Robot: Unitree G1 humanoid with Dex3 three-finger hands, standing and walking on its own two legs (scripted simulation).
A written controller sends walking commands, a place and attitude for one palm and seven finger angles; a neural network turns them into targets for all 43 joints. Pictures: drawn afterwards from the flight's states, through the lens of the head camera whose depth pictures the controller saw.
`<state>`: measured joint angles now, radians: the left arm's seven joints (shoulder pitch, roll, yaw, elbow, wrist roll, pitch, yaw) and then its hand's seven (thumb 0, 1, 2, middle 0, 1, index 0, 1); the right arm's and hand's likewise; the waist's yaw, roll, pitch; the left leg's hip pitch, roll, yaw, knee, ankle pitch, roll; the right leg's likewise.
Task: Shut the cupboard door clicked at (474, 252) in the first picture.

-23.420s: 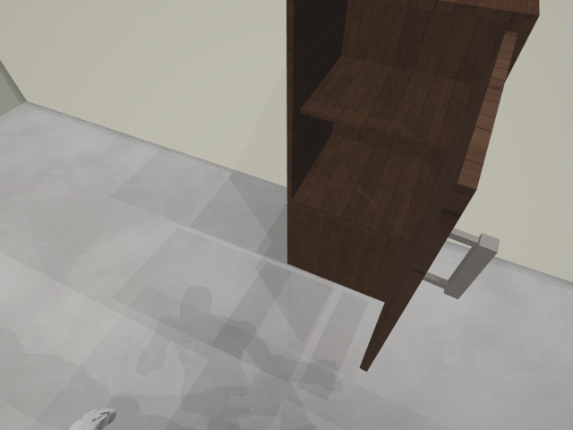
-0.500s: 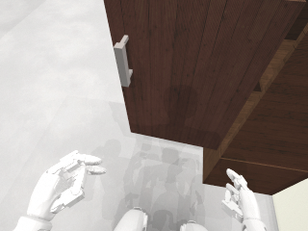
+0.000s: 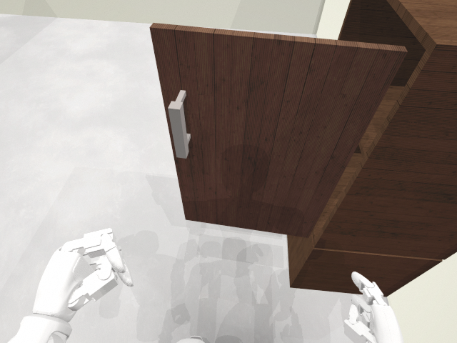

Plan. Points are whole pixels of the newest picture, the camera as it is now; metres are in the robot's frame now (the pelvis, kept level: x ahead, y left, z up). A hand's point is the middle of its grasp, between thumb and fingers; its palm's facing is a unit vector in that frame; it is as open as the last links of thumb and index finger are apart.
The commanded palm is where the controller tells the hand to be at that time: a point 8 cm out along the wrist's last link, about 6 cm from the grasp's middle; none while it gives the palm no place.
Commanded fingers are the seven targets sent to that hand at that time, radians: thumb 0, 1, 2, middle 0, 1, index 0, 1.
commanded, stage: raise the hand and make a fist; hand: left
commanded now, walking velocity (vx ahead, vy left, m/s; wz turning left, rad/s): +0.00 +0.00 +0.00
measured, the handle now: (182, 125) +0.49 +0.13 +0.12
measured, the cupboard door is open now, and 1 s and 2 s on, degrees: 86 86 86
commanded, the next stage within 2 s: bring the fist close to the handle in 0.74 s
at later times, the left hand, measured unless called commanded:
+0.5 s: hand (105, 240) +0.24 +0.19 +0.12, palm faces -0.09 -0.99 -0.06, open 3.1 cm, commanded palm +0.21 +0.25 +0.12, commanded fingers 0.00 0.90 0.90 -1.30 -1.50 -1.30 -1.50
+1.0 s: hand (127, 238) +0.24 +0.16 +0.12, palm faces -0.09 -0.99 -0.06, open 3.1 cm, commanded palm +0.24 +0.22 +0.12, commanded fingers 0.00 0.90 0.90 -1.30 -1.50 -1.30 -1.50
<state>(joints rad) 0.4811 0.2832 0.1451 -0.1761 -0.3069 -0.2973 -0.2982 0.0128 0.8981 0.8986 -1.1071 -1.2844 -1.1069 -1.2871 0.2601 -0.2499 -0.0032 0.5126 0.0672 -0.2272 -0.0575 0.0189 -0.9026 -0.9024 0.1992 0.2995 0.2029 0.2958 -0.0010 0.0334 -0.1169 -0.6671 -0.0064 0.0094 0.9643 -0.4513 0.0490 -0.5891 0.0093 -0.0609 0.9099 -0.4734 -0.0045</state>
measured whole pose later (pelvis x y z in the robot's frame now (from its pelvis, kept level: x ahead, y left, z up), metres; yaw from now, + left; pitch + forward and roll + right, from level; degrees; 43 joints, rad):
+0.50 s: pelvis +0.01 +0.00 +0.02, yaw +0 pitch +5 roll -2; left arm 0.32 0.31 0.18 -0.11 -0.30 -0.13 -0.32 0.01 0.90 0.90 -1.30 -1.49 -1.30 -1.50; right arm 0.27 -0.26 0.04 0.55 0.07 -0.25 -0.05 0.02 -0.90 -0.90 0.20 0.30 0.21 0.30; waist 0.00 0.04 -0.09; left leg -0.48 -0.02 0.02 0.79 -0.39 0.06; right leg -0.41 0.00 -0.05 0.73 -0.41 0.01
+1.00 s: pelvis +0.00 -0.01 +0.02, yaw +1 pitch +4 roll -1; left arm 0.24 0.28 0.14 -0.04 -0.28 -0.17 -0.30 0.01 0.90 0.90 -1.30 -1.50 -1.30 -1.50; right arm 0.25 -0.26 0.04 0.58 0.06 -0.24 -0.06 0.02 -0.90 -0.90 0.20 0.30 0.21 0.30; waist 0.01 0.05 -0.07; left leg -0.48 -0.02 0.00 0.79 -0.38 0.03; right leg -0.41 0.00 -0.07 0.75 -0.41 -0.02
